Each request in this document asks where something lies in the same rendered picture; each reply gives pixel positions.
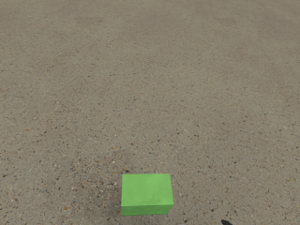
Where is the carton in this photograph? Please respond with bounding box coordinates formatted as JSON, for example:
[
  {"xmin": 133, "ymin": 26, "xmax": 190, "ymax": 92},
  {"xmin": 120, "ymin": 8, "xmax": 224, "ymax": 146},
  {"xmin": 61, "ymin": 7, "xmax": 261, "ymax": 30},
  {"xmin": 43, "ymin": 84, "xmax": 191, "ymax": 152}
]
[{"xmin": 121, "ymin": 173, "xmax": 174, "ymax": 217}]

